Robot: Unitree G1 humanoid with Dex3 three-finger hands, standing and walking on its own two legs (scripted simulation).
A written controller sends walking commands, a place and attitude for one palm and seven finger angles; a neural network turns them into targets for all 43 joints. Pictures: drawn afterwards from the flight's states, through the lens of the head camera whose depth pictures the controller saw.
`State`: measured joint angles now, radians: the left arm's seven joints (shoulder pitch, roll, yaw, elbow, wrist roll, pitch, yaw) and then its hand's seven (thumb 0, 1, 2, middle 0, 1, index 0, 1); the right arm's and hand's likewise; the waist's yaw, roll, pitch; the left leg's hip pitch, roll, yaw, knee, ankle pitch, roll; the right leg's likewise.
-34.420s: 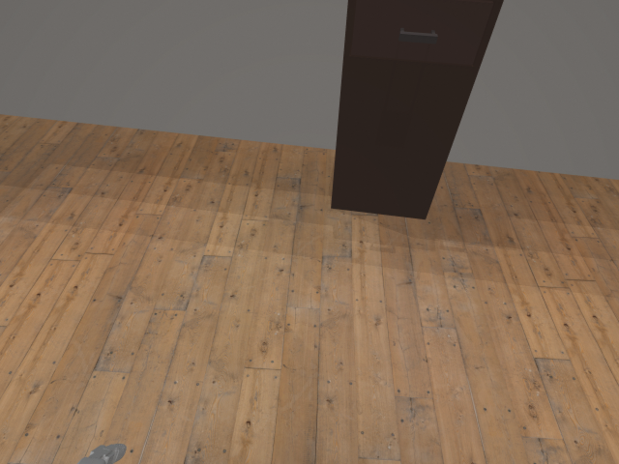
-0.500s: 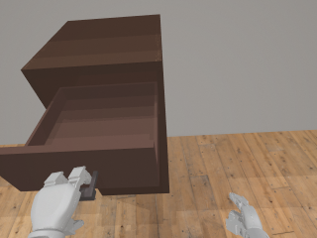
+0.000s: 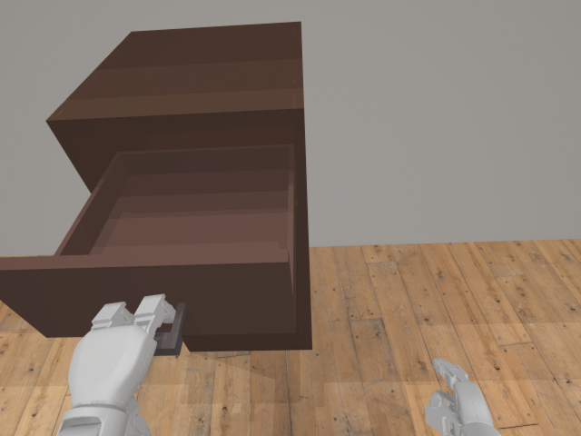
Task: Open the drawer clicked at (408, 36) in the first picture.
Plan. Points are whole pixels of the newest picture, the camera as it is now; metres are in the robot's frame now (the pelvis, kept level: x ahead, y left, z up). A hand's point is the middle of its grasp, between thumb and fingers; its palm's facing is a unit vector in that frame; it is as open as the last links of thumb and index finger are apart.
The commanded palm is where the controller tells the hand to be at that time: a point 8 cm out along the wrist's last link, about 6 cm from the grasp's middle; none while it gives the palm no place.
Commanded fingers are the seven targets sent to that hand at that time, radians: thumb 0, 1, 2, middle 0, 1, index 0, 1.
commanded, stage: lift the hand off the handle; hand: left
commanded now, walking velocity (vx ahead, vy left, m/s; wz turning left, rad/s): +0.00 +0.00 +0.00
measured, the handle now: (141, 328) +0.22 +0.24 +0.06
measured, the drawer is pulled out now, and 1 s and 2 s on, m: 0.29 0.29 0.29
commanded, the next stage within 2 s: draw the hand back to the body in 1.28 s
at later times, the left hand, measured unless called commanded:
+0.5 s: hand (116, 343) +0.18 +0.24 +0.10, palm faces +0.12 -0.15 -0.98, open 13.6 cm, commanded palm +0.15 +0.23 +0.16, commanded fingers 0.00 -0.50 0.30 -0.30 -1.20 -0.30 -1.20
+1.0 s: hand (85, 302) +0.19 +0.24 +0.18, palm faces +0.21 -0.11 -0.97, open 13.8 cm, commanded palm +0.15 +0.23 +0.24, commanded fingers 0.00 -0.50 0.30 -0.30 -1.20 -0.30 -1.20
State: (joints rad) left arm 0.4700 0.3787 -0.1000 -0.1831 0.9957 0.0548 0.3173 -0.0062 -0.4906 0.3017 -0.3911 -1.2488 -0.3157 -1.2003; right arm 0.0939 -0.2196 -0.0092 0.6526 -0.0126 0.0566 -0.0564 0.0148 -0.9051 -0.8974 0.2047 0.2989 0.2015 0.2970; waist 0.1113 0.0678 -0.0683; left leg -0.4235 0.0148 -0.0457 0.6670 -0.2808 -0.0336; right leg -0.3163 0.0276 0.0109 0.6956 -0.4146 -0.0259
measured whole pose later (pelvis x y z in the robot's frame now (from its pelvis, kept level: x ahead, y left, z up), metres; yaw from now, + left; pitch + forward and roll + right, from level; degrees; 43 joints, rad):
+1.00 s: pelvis -0.01 +0.01 +0.02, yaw +1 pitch -5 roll +0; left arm 0.34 0.51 -0.02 -0.55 0.85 0.25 0.00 -0.01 -0.50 0.30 -0.33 -1.20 -0.33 -1.21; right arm 0.04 -0.24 0.05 0.64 0.03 0.07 -0.01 0.02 -0.90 -0.90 0.20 0.30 0.20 0.30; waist 0.13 0.13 -0.01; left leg -0.19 0.01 -0.05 0.45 -0.18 -0.02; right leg -0.07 0.02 0.01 0.46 -0.30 -0.01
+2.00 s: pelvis -0.01 +0.01 +0.02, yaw +1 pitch -4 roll +0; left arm 0.36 0.58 0.09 -0.61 0.77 0.23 -0.08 -0.01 -0.50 0.30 -0.32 -1.20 -0.32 -1.20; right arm 0.05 -0.24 0.06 0.61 0.04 0.05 -0.02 0.02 -0.90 -0.90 0.20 0.30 0.20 0.30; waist 0.13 0.12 -0.01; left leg -0.23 -0.01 -0.06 0.48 -0.18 -0.02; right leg -0.10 0.00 0.00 0.48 -0.31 0.00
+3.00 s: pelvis +0.02 +0.00 +0.02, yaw +1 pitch -4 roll +0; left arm 0.46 0.35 0.35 -0.59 -0.08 -0.08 0.11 0.01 0.84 0.88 -0.21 -0.33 -0.21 -0.33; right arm 0.15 -0.20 0.03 0.63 0.01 -0.08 -0.08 0.02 -0.90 -0.90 0.21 0.30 0.20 0.30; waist 0.08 0.06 0.01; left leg -0.15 0.02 -0.05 0.42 -0.20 -0.03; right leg -0.01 0.02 0.00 0.37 -0.29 -0.02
